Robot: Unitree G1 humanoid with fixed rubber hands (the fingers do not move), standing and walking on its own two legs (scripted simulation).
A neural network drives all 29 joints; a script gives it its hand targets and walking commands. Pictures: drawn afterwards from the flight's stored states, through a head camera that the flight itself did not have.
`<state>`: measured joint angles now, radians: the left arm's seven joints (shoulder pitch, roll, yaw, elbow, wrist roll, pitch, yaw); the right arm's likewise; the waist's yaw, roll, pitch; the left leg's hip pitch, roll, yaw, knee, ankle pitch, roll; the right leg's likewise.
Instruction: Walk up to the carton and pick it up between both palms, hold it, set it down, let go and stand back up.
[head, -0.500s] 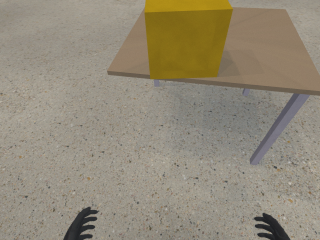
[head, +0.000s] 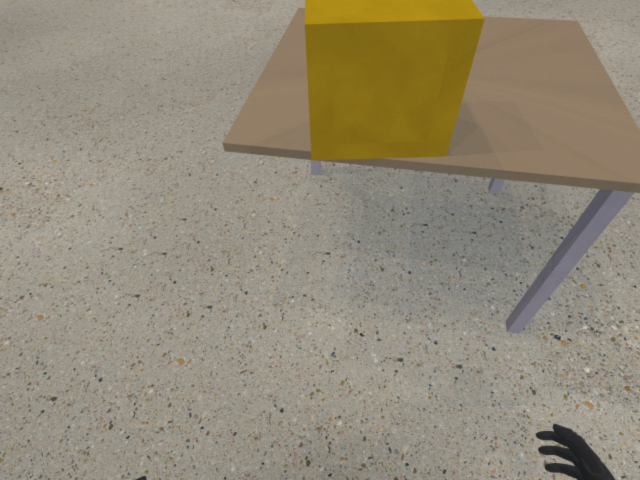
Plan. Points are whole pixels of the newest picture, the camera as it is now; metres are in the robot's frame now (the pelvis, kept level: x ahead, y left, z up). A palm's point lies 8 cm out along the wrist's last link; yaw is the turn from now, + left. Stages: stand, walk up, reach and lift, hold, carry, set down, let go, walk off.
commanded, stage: walk up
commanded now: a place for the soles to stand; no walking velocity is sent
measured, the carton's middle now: (379, 74) +0.82 -0.07 +0.08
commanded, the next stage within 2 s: none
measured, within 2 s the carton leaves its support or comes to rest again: neither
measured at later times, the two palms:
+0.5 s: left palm (138, 438) +0.18 +0.26 -0.05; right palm out of the picture +0.14 -0.32 -0.11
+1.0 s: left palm (97, 431) +0.20 +0.33 -0.08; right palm out of the picture +0.12 -0.28 -0.09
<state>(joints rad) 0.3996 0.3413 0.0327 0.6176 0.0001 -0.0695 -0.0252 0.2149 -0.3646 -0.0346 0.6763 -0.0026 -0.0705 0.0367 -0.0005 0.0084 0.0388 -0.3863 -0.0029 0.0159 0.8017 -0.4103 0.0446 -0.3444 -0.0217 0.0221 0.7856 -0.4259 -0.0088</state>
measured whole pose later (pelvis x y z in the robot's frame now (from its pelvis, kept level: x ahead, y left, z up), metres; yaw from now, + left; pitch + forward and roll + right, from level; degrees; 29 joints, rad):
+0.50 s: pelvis +0.08 -0.03 +0.00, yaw -3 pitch -4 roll +3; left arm 0.36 0.35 0.04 0.63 0.00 -0.10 -0.02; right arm 0.36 -0.37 -0.05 0.69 0.00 -0.04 0.04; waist 0.00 0.04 0.05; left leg -0.33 -0.04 0.02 1.05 -0.51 0.04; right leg -0.47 0.01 0.01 0.73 -0.20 -0.05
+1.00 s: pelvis +0.10 +0.04 +0.00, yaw -3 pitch -6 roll +0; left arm 0.40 0.36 0.04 0.64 0.00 -0.03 -0.01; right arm 0.41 -0.42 -0.06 0.73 0.00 -0.03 0.05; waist -0.02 0.01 0.05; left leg -0.30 0.01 0.04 0.80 -0.41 0.02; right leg -0.52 0.03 0.06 1.03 -0.38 -0.05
